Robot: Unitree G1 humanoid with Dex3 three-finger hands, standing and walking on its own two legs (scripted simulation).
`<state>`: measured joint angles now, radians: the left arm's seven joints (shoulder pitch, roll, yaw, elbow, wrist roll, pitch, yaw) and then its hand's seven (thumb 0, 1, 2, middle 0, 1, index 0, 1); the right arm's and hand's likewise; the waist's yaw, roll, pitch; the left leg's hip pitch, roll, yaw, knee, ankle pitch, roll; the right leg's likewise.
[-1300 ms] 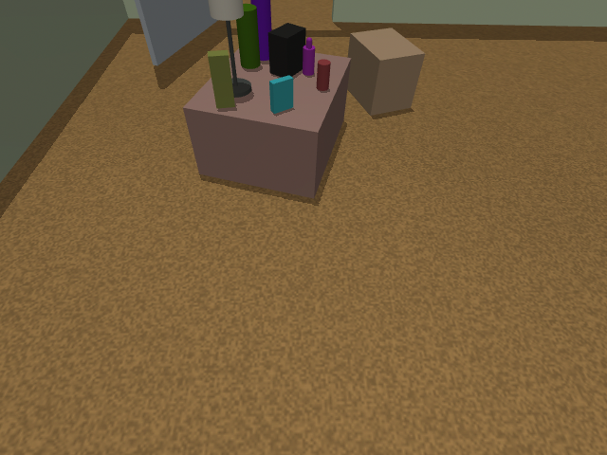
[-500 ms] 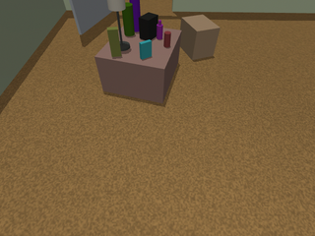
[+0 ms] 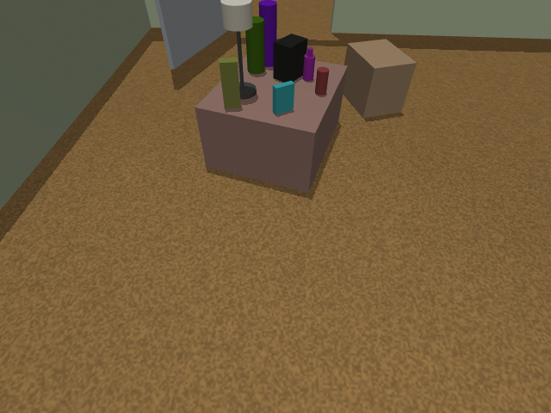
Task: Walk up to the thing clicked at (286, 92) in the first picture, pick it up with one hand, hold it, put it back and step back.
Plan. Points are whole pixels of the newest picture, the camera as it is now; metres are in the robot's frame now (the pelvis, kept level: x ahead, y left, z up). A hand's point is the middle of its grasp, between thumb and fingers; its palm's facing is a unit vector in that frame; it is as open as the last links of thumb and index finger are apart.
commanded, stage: walk up
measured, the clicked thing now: (283, 98) +1.48 +0.01 -0.33
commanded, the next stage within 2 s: none
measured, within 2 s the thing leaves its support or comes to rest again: neither
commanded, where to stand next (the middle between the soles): +0.90 +0.23 m, yaw +2 degrees
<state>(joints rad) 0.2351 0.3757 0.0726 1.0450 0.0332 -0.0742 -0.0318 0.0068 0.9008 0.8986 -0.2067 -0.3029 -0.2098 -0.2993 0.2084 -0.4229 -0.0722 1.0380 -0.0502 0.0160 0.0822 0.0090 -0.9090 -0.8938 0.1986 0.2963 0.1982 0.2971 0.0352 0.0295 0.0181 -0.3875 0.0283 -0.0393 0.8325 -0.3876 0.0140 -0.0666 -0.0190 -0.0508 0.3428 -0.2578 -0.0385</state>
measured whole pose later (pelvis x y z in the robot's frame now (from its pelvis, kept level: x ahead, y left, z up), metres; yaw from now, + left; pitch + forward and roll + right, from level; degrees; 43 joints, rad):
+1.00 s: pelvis +0.42 +0.10 +0.00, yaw +4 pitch -3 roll +0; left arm 0.31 0.37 0.04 0.86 0.00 -0.10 -0.04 0.01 0.90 0.90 -0.21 -0.30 -0.21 -0.30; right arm 0.27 -0.44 -0.07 0.82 -0.01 -0.02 0.07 0.01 -0.91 -0.89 0.20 0.30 0.20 0.30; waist 0.02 0.06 0.08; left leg -0.51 0.04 -0.09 0.97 -0.25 0.00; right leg -0.14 -0.01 -0.09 0.44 -0.25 -0.04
